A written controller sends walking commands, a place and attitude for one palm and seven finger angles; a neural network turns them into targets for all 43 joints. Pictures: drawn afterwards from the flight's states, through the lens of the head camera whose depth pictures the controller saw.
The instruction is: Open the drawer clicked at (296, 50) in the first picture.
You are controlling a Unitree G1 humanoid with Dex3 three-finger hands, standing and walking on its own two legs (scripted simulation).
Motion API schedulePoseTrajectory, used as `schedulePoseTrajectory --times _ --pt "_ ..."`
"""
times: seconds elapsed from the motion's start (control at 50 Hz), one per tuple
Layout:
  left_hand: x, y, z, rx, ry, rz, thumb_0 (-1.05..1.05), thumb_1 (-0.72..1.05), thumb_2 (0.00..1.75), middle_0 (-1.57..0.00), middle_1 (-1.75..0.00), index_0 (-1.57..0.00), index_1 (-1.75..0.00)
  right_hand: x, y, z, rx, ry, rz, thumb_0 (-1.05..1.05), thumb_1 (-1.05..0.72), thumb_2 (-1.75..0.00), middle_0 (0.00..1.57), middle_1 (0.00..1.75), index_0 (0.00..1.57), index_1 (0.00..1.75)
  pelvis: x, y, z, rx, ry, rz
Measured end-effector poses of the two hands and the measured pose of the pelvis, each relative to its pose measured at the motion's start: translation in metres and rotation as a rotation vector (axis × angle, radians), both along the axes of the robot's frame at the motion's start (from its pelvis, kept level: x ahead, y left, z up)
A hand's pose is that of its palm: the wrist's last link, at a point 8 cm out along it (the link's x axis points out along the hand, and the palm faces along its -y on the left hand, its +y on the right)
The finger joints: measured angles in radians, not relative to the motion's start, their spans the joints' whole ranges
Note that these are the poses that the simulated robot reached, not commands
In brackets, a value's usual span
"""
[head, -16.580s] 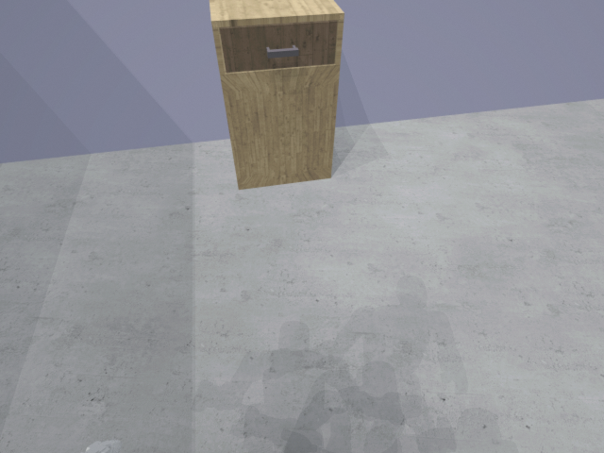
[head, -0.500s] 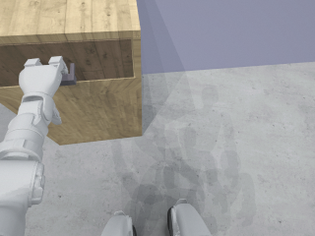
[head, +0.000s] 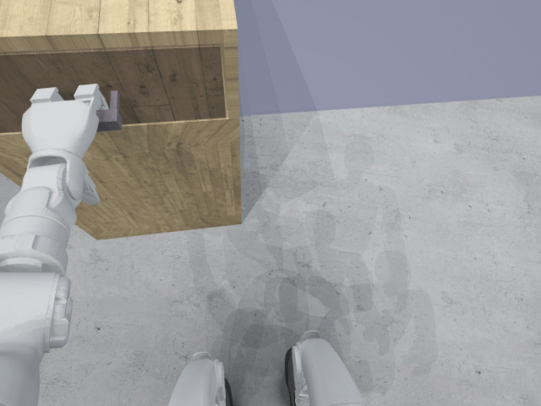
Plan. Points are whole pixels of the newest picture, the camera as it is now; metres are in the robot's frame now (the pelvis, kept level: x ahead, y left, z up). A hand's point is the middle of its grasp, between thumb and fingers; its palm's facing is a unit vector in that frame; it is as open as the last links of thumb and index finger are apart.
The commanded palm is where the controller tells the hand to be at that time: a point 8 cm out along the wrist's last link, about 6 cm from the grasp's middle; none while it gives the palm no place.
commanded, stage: lower the fingers behind the handle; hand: left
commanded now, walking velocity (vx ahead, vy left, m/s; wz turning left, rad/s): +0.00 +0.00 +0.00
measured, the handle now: (79, 110) +0.56 +0.25 +0.01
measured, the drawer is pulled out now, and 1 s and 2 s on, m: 0.00 0.00 0.10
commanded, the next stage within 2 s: close the thumb around the handle in 0.16 s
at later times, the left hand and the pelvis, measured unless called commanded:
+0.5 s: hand (81, 146) +0.51 +0.25 -0.01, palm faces -0.07 -0.02 -1.00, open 12.2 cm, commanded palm +0.50 +0.23 +0.04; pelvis +0.00 +0.00 +0.00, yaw +0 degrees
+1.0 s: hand (86, 145) +0.51 +0.24 -0.01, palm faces -0.08 -0.03 -1.00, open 5.5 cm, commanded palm +0.50 +0.23 +0.04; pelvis +0.00 +0.00 +0.00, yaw +0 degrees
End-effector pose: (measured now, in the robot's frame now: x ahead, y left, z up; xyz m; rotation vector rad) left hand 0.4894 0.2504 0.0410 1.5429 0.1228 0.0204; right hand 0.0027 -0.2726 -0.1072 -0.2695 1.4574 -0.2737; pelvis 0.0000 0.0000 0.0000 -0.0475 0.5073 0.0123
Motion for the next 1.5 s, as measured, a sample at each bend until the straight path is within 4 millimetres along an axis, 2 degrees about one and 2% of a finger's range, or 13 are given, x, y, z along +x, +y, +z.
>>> schedulePoseTrajectory --times 0.3,0.4,0.52,0.82,0.9,1.14,1.26,1.5 --pt "-0.002 0.000 0.003 -0.003 0.004 -0.005 0.00 -0.48 0.30 -0.31 -1.20 -0.32 -1.21 -0.007 0.002 0.002 0.002 0.010 -0.004 0.00 -0.90 -0.89 0.20 0.30 0.20 0.30 0.000 0.000 0.001 -0.001 -0.003 0.003" --pt "-0.001 0.000 0.001 0.000 0.004 -0.002 0.00 -0.41 0.34 -0.32 -1.21 -0.33 -1.21 -0.009 0.002 0.002 0.000 0.018 -0.003 0.00 -0.90 -0.89 0.20 0.30 0.20 0.30 -0.001 0.001 0.001 -0.002 -0.003 0.004" --pt "0.004 0.000 0.000 0.006 0.012 0.000 0.00 -0.19 0.43 -0.34 -1.23 -0.34 -1.24 -0.011 0.001 0.002 -0.007 0.017 -0.006 0.00 -0.90 -0.89 0.20 0.30 0.20 0.30 -0.002 0.001 -0.001 -0.003 0.003 0.006" --pt "0.004 -0.007 0.001 0.005 0.009 -0.003 0.00 0.58 0.77 -0.38 -1.32 -0.40 -1.32 -0.011 0.005 0.002 0.013 0.025 -0.016 0.00 -0.90 -0.89 0.20 0.30 0.20 0.30 0.002 0.000 0.002 -0.001 0.000 0.001" --pt "0.005 -0.007 0.001 0.004 0.017 0.001 0.00 0.72 0.83 -0.39 -1.33 -0.41 -1.34 -0.009 0.004 0.002 0.013 0.020 -0.016 0.00 -0.90 -0.89 0.20 0.30 0.20 0.30 0.002 0.000 0.003 0.000 0.000 0.000" --pt "0.004 -0.006 0.000 -0.003 0.012 -0.006 0.00 0.73 0.81 -0.36 -1.35 -0.42 -1.35 -0.002 -0.001 0.004 0.005 0.016 -0.015 0.00 -0.90 -0.89 0.20 0.30 0.20 0.30 0.007 -0.001 0.005 0.003 -0.001 -0.008" --pt "-0.006 -0.006 0.000 -0.013 0.005 -0.009 0.01 0.74 0.80 -0.34 -1.35 -0.42 -1.35 0.005 0.001 0.007 0.021 0.013 -0.023 0.00 -0.90 -0.89 0.20 0.30 0.20 0.30 0.013 0.000 0.010 0.005 -0.013 -0.018" --pt "-0.033 -0.007 0.000 -0.030 -0.003 -0.021 0.01 0.74 0.79 -0.33 -1.35 -0.42 -1.35 0.041 0.005 0.011 0.046 -0.048 -0.004 0.00 -0.90 -0.89 0.20 0.30 0.20 0.30 0.026 0.002 0.021 0.011 -0.047 -0.026"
